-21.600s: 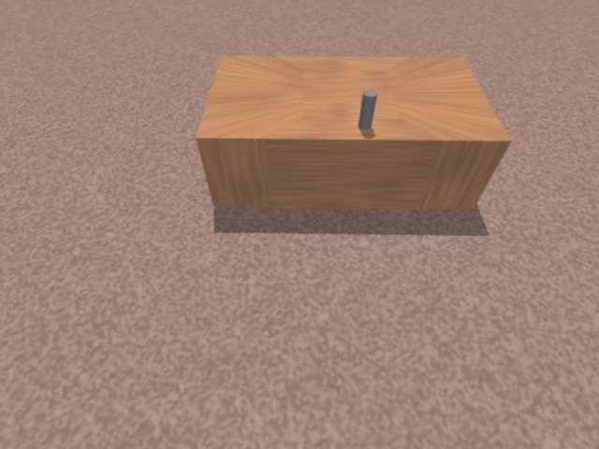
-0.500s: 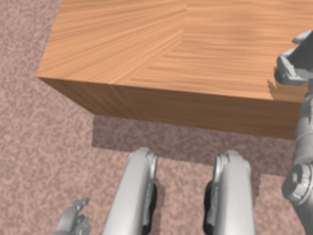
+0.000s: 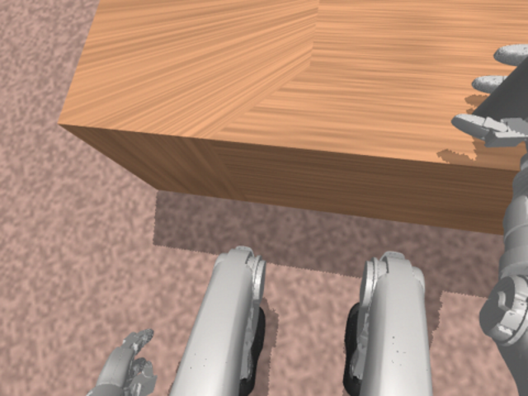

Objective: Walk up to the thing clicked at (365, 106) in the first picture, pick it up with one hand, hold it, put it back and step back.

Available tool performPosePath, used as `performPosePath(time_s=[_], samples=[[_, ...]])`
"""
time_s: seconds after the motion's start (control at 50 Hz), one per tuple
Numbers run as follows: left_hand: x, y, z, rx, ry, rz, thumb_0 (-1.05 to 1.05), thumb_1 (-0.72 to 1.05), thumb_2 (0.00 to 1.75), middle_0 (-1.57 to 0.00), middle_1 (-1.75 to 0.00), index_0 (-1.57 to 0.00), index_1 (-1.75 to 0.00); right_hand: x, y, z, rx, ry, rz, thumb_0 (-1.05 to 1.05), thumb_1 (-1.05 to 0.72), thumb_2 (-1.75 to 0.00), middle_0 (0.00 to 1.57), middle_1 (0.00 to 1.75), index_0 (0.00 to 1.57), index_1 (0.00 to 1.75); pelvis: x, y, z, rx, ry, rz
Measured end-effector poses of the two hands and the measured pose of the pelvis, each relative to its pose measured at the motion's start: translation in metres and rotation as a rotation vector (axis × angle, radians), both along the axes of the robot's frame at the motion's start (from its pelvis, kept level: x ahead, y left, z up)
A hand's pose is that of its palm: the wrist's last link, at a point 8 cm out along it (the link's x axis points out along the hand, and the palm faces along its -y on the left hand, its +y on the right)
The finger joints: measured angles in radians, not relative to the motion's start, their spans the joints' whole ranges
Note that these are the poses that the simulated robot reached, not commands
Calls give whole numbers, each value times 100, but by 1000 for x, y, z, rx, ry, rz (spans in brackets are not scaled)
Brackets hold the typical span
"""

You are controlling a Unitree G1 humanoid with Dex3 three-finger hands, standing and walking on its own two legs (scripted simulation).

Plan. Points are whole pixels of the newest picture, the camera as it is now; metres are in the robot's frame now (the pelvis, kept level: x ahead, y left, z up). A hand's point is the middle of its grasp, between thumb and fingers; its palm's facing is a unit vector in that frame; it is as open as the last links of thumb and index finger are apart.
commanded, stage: open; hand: right
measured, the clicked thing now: (521, 93) +0.50 -0.28 +0.03
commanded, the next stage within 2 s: withdraw in 0.08 s
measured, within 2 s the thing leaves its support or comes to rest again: neither
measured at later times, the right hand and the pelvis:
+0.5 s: hand out of the picture +0.50 -0.30 +0.07, palm faces +0.28 +0.96 -0.04, open 16.4 cm; pelvis +0.01 +0.00 +0.03, yaw +0 degrees
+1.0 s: hand out of the picture +0.46 -0.38 +0.19, palm faces +0.42 +0.84 -0.33, open 17.3 cm; pelvis +0.04 -0.02 +0.20, yaw -3 degrees
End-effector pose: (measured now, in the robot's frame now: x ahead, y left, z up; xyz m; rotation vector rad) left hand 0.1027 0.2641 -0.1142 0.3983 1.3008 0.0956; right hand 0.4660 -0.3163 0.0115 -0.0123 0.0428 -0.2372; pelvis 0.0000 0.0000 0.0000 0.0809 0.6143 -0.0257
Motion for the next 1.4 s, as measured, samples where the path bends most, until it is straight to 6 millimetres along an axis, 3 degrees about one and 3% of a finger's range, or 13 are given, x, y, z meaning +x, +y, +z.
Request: performPosePath(time_s=[0.14, 0.32, 0.4, 0.5, 0.66, 0.82, 1.0, 1.08, 1.16, 1.24, 1.4], samples=[[2, 5, 6, 24, 1, 4, 0, 90, 89, -20, -29, -20, -29, 0, 0, 0, 2, -10, -2, 0, 40, -26, 65, 45, 66, 46, 2, -1, 2, 4, 1, 1], [3, 8, 11, 40, 2, 11, 0, 90, 88, -19, -29, -20, -29, 2, -3, 4, -4, -21, -7, -1, 38, -21, 35, 28, 36, 29, 4, -3, 4, 7, 1, -1], [3, 7, 16, 37, -4, 29, 0, 91, 88, -19, -29, -20, -28, 3, -11, 19, -18, -33, -22, -1, 39, -17, 26, 22, 27, 22, 4, -4, 10, 7, -6, -3], [4, 3, 33, 29, -18, 53, 0, 91, 87, -19, -28, -20, -27, 3, -31, 56, -38, -36, -49, -1, 43, -12, 17, 14, 18, 15, 6, -5, 29, 6, -16, -7], [5, 0, 82, 23, -42, 62, 0, 92, 87, -19, -28, -20, -27, -2, -59, 119, -26, -8, -52, -1, 51, -7, 9, 8, 10, 9, 12, -6, 74, 7, -35, -22], [6, -6, 142, 11, -23, 78, 0, 90, 88, -20, -29, -20, -29, -16, -63, 132, -135, 292, -65, -1, 49, -7, 6, 6, 7, 6, 19, -10, 129, 8, -82, -35], [6, -18, 225, 27, -38, 105, 0, 89, 89, -20, -29, -21, -29, -44, -99, 200, -185, 426, -283, -1, 51, -6, 6, 5, 7, 6, 36, -17, 204, 6, -187, -62], [6, -22, 254, 35, -42, 111, 0, 89, 90, -20, -29, -21, -29, -61, -107, 220, -193, 484, -321, -1, 52, -6, 5, 5, 6, 6, 44, -23, 231, 2, -229, -73], [9, -26, 275, 35, -51, 118, 0, 89, 90, -20, -29, -21, -29, -82, -100, 224, -200, 550, -305, -1, 53, -6, 5, 5, 6, 6, 50, -29, 252, -4, -269, -79], [20, -34, 290, 23, -83, 124, 0, 90, 90, -20, -29, -21, -29, -111, -76, 217, -187, 606, -251, -1, 53, -6, 5, 5, 6, 6, 57, -34, 269, -15, -312, -81], [67, -58, 308, -24, -209, 87, 0, 90, 90, -20, -29, -21, -29, -169, -26, 221, -132, 627, -192, -1, 54, -5, 6, 5, 6, 6, 71, -36, 291, -44, -404, -86]])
